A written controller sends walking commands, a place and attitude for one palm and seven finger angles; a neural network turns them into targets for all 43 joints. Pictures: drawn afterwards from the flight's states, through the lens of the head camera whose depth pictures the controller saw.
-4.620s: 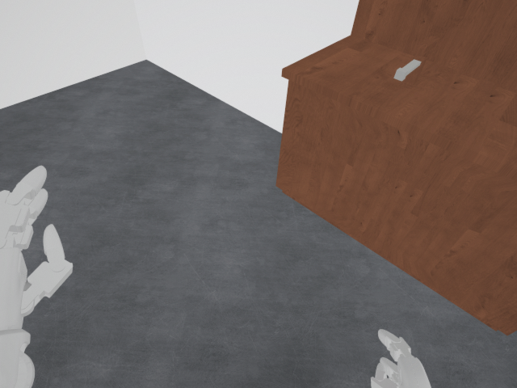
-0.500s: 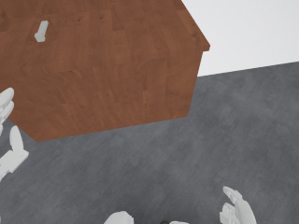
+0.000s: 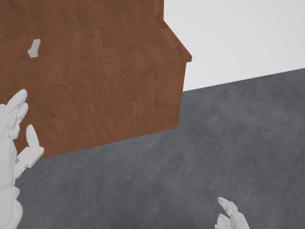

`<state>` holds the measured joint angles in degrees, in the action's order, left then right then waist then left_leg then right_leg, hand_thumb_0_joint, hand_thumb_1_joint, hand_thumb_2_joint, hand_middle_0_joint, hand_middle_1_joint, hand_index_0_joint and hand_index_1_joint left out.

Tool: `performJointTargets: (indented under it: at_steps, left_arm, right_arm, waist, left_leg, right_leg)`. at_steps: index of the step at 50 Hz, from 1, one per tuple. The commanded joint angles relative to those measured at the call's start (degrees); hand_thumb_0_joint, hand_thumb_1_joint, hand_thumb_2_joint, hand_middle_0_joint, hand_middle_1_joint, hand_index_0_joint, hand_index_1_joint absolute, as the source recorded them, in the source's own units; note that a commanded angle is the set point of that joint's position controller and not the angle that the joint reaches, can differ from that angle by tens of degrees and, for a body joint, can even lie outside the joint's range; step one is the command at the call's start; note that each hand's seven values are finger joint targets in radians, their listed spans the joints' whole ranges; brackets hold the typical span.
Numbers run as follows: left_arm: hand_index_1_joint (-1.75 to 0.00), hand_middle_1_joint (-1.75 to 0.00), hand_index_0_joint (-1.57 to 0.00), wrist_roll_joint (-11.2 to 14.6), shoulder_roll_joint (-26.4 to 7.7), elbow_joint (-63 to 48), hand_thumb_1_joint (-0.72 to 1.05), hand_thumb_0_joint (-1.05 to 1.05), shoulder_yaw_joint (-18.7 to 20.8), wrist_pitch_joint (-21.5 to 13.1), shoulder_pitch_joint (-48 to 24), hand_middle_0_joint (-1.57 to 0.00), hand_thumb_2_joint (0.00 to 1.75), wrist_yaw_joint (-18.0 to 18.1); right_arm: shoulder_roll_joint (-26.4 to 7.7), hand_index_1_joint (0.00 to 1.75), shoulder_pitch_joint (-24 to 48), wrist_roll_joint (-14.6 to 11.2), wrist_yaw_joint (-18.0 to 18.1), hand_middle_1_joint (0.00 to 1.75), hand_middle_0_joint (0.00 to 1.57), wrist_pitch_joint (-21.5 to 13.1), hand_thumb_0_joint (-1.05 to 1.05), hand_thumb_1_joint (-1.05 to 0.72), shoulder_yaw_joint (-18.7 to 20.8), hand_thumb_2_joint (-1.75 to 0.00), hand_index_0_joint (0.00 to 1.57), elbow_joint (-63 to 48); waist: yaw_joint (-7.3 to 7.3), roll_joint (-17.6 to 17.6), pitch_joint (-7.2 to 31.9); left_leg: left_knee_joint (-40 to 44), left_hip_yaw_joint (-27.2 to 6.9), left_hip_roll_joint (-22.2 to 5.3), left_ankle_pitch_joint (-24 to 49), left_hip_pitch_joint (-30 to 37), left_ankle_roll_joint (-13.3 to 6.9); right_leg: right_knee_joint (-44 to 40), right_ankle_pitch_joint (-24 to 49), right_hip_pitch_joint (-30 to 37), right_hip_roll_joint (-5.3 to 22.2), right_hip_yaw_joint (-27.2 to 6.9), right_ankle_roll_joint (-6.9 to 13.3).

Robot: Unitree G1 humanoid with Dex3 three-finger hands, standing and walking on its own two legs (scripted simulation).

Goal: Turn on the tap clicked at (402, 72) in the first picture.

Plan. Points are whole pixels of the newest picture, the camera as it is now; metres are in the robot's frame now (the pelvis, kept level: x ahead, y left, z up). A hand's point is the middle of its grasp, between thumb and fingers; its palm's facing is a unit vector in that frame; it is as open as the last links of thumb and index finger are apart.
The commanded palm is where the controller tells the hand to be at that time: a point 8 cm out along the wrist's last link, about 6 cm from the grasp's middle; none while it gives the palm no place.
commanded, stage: take the last steps up to it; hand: left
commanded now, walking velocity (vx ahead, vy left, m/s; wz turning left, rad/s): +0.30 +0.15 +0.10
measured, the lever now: (32, 53) +0.79 +0.60 +0.05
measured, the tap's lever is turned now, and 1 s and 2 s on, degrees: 0 0 0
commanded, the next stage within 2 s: come to a stop and stand still in 1.84 s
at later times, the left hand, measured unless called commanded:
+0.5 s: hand (19, 138) +0.24 +0.28 +0.18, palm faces +0.43 -0.78 -0.45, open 7.4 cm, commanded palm +0.19 +0.33 +0.19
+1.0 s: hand (11, 95) +0.36 +0.36 +0.19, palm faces +0.39 -0.80 -0.46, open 7.4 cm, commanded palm +0.29 +0.41 +0.19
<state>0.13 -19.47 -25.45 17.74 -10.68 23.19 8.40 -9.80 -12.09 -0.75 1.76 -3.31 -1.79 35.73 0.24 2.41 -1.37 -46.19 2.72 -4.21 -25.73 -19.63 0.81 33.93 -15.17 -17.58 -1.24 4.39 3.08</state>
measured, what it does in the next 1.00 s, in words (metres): walks ahead: left foot, then left foot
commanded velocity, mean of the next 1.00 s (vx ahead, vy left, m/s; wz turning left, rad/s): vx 0.30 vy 0.15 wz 0.03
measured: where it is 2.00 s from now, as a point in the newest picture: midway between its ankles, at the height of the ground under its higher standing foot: (119, 212)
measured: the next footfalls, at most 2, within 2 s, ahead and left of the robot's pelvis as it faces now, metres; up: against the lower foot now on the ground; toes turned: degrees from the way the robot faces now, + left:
left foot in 0.26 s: +0.07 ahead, +0.16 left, +0.00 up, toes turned +8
left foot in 0.80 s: +0.19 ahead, +0.25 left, +0.00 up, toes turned +12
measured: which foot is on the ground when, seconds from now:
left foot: up 0.00-0.24, down 0.26-0.50, up 0.52-0.78, down 0.80-1.00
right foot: down 0.00-0.80, up 0.82-1.00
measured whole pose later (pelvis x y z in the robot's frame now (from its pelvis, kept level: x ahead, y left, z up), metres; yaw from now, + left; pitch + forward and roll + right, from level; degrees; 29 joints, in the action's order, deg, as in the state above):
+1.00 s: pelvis +0.14 +0.13 +0.00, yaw +1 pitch +1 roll +1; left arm 1.5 -22.1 -31.3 22.2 -14.3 27.1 8.9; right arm -8.6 -10.0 -1.1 2.3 -7.5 0.2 35.3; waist -0.9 -0.2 -4.2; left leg -31.3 10.1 -3.7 -14.9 -17.1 -1.0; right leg 50.0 -26.1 -24.2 3.9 7.4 -1.3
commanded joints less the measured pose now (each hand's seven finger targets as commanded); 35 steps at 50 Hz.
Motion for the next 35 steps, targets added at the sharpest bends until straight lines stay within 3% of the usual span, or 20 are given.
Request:
performJointTargets:
  at_steps: [1,4,8,11,12,13,14,15,17,20,22,23,24,25,26,27,28,30,32,35]
  left_arm:
    - [-0.3,-0.3,-0.2,1.05,-13.14,-12.63,0.9,0.0,10.09,-4.82,1.04,-0.2,0.9,1.64]
    - [-0.3,-0.3,-0.2,0.9,-13.45,-13.27,0.9,0.0,11.42,-6.14,3.41,-0.2,0.9,1.62]
    - [-0.3,-0.3,-0.2,0.87,-11.73,-13.44,0.9,0.0,10.58,-6.15,4.2,-0.2,0.9,2.32]
    - [-0.3,-0.3,-0.2,0.76,-11.0,-13.51,0.9,0.0,9.01,-6.3,1.64,-0.2,0.9,2.43]
    - [-0.3,-0.3,-0.2,0.83,-10.91,-13.7,0.9,0.0,8.96,-6.54,0.69,-0.2,0.9,2.39]
    - [-0.3,-0.3,-0.2,0.81,-9.93,-14.53,0.9,0.0,8.34,-6.9,-0.26,-0.2,0.9,2.24]
    - [-0.3,-0.3,-0.2,0.76,-10.34,-14.56,0.9,0.0,8.45,-7.38,-0.85,-0.2,0.9,2.02]
    - [-0.3,-0.3,-0.2,0.1,-10.9,-12.05,0.9,0.0,8.76,-7.42,-0.22,-0.2,0.9,1.81]
    - [-0.3,-0.3,-0.2,-0.12,-10.59,-12.87,0.9,0.0,8.06,-7.58,-1.38,-0.2,0.9,1.59]
    - [-0.3,-0.3,-0.2,0.21,-10.33,-15.16,0.9,0.0,7.65,-7.66,-1.21,-0.2,0.9,1.51]
    - [-0.3,-0.3,-0.2,0.13,-10.17,-13.14,0.9,0.0,7.85,-7.26,-0.13,-0.2,0.9,1.39]
    - [-0.3,-0.3,-0.2,-0.09,-10.38,-12.0,0.9,0.0,8.18,-7.2,-0.3,-0.2,0.9,1.39]
    - [-0.3,-0.3,-0.2,-0.42,-11.93,-9.44,0.9,0.0,9.03,-6.78,0.83,-0.2,0.9,1.46]
    - [-0.3,-0.3,-0.2,0.89,-12.67,-8.9,0.9,0.0,10.41,-6.66,-1.34,-0.2,0.9,1.4]
    - [-0.3,-0.3,-0.2,1.44,-12.17,-8.66,0.9,0.0,10.13,-7.05,-2.46,-0.2,0.9,0.97]
    - [-0.3,-0.3,-0.2,1.56,-12.7,-8.48,0.9,0.0,10.8,-7.52,-1.33,-0.2,0.9,0.7]
    - [-0.3,-0.3,-0.2,1.47,-12.14,-9.19,0.9,0.0,10.41,-8.16,-1.09,-0.2,0.9,0.46]
    - [-0.3,-0.3,-0.2,0.91,-11.33,-10.54,0.9,0.0,9.62,-8.8,-1.18,-0.2,0.9,0.42]
    - [-0.3,-0.3,-0.2,0.66,-11.27,-11.8,0.9,0.0,9.8,-8.8,-0.17,-0.2,0.9,0.87]
    - [-0.3,-0.3,-0.2,0.86,-10.64,-15.19,0.9,0.0,8.76,-7.77,-0.69,-0.2,0.9,1.71]
  right_arm:
    - [-7.19,0.3,5.9,0.75,0.95,0.3,0.2,-1.23,0.0,-0.9,3.26,-0.9,0.2,-8.09]
    - [-6.83,0.3,6.17,0.72,1.35,0.3,0.2,-1.13,0.0,-0.9,3.52,-0.9,0.2,-8.2]
    - [-6.56,0.3,4.65,1.06,1.85,0.3,0.2,-2.43,0.0,-0.9,4.06,-0.9,0.2,-8.35]
    - [-7.63,0.3,2.88,0.86,2.62,0.3,0.2,-3.62,0.0,-0.9,5.05,-0.9,0.2,-8.22]
    - [-8.49,0.3,2.19,0.83,2.88,0.3,0.2,-3.78,0.0,-0.9,5.38,-0.9,0.2,-8.29]
    - [-9.88,0.3,2.57,0.71,2.88,0.3,0.2,-3.98,0.0,-0.9,5.81,-0.9,0.2,-8.79]
    - [-9.61,0.3,3.0,0.32,2.93,0.3,0.2,-4.24,0.0,-0.9,5.55,-0.9,0.2,-8.44]
    - [-8.9,0.3,3.38,0.47,2.87,0.3,0.2,-4.78,0.0,-0.9,5.25,-0.9,0.2,-7.52]
    - [-8.75,0.3,3.96,0.72,2.48,0.3,0.2,-5.67,0.0,-0.9,5.27,-0.9,0.2,-6.55]
    - [-8.96,0.3,3.99,0.62,2.03,0.3,0.2,-6.47,0.0,-0.9,5.23,-0.9,0.2,-6.05]
    - [-8.96,0.3,4.07,0.63,1.74,0.3,0.2,-6.17,0.0,-0.9,5.04,-0.9,0.2,-5.98]
    - [-8.56,0.3,4.3,0.55,1.64,0.3,0.2,-5.73,0.0,-0.9,5.05,-0.9,0.2,-6.12]
    - [-7.45,0.3,3.97,0.44,1.32,0.3,0.2,-4.95,0.0,-0.9,5.0,-0.9,0.2,-6.46]
    - [-8.03,0.3,5.74,0.15,0.87,0.3,0.2,-4.84,0.0,-0.9,5.53,-0.9,0.2,-7.6]
    - [-9.08,0.3,4.92,0.42,0.63,0.3,0.2,-4.73,0.0,-0.9,6.39,-0.9,0.2,-6.72]
    - [-8.17,0.3,4.47,0.41,0.39,0.3,0.2,-4.07,0.0,-0.9,5.7,-0.9,0.2,-6.04]
    - [-7.72,0.3,4.45,0.32,0.26,0.3,0.2,-3.35,0.0,-0.9,5.17,-0.9,0.2,-5.6]
    - [-6.93,0.3,5.95,0.34,0.54,0.3,0.2,-2.53,0.0,-0.9,4.42,-0.9,0.2,-6.12]
    - [-6.22,0.3,5.76,0.69,0.76,0.3,0.2,-2.52,0.0,-0.9,4.1,-0.9,0.2,-6.93]
    - [-5.59,0.3,6.27,1.04,1.41,0.3,0.2,-3.67,0.0,-0.9,4.13,-0.9,0.2,-8.31]
  waist:
    - [-0.51,-6.82,3.25]
    - [-0.68,-9.79,6.24]
    - [-0.11,-9.75,7.53]
    - [-1.06,-6.86,6.46]
    - [-1.52,-2.49,6.1]
    - [-1.44,6.08,5.2]
    - [-1.06,13.25,4.46]
    - [-1.47,13.32,2.22]
    - [-1.29,10.51,-0.6]
    - [-0.39,9.78,2.46]
    - [0.01,7.68,4.31]
    - [0.1,3.24,5.25]
    - [-0.11,-9.9,5.72]
    - [0.46,-18.57,3.68]
    - [0.05,-14.64,1.0]
    - [-0.45,-12.17,0.23]
    - [-0.69,-10.23,0.1]
    - [-0.65,-8.92,1.43]
    - [-0.32,-10.91,3.44]
    - [0.54,-11.97,4.71]
  left_leg:
    - [-14.67,-4.29,-0.39,2.38,-14.91,-0.26]
    - [-2.87,-1.92,-1.24,3.61,-8.88,-0.46]
    - [10.68,4.0,2.15,5.54,-0.54,-1.39]
    - [21.6,4.69,2.84,6.54,9.34,-2.3]
    - [24.76,1.12,0.53,4.97,11.41,-3.88]
    - [27.48,-8.39,-5.78,5.33,14.03,-7.12]
    - [31.28,-18.18,-12.93,1.43,15.44,-10.77]
    - [35.03,-23.01,-15.68,-5.65,8.97,-13.7]
    - [32.49,-18.75,-13.7,-0.95,6.74,-14.29]
    - [26.65,-9.2,-9.37,12.18,5.96,-10.85]
    - [20.65,-5.85,-7.31,12.13,1.5,-8.29]
    - [13.64,-3.07,-5.08,10.32,-4.27,-6.64]
    - [-0.59,1.63,0.35,4.96,-14.94,-4.22]
    - [-14.01,0.95,3.33,-3.8,-22.76,-1.75]
    - [-19.51,-5.0,0.9,-1.06,-22.59,-0.66]
    - [-22.35,-5.91,-0.64,1.53,-23.53,-0.23]
    - [-22.57,-5.59,-1.85,4.12,-23.21,0.21]
    - [-14.41,-4.53,-3.62,5.45,-18.36,-0.13]
    - [-1.51,0.46,-2.38,7.32,-9.77,-0.66]
    - [10.65,7.19,1.8,11.36,1.55,-1.2]
  right_leg:
    - [-22.29,-12.93,7.43,21.25,-26.17,9.05]
    - [-20.6,-6.18,7.22,19.1,-16.27,6.9]
    - [-18.89,-9.09,7.23,17.17,-14.8,5.9]
    - [-12.86,-12.46,3.48,13.4,-11.68,2.46]
    - [-7.09,-12.17,1.45,10.68,-9.85,0.83]
    - [2.2,-10.5,-4.33,5.52,-5.36,-1.4]
    - [12.05,-15.7,-11.27,2.52,0.68,-3.42]
    - [20.53,-17.82,-11.77,3.05,-0.34,-3.25]
    - [19.74,-14.02,-12.61,5.34,-0.89,-3.61]
    - [6.47,-11.42,-2.7,3.75,3.54,-4.11]
    - [-5.09,-4.69,7.79,3.38,4.21,-3.35]
    - [-9.65,-2.78,14.66,6.25,-0.4,-1.61]
    - [-14.64,-5.15,20.67,17.18,-18.93,3.65]
    - [-20.45,-7.25,19.48,27.57,-37.36,8.76]
    - [-22.74,-11.22,14.39,28.24,-37.66,10.1]
    - [-21.83,-9.51,13.21,27.8,-33.8,10.53]
    - [-20.52,-3.39,12.59,25.97,-25.92,9.39]
    - [-17.61,7.32,10.17,22.99,-14.93,6.82]
    - [-15.65,10.77,7.79,19.96,-8.35,5.18]
    - [-13.82,5.53,5.86,17.46,-5.82,3.45]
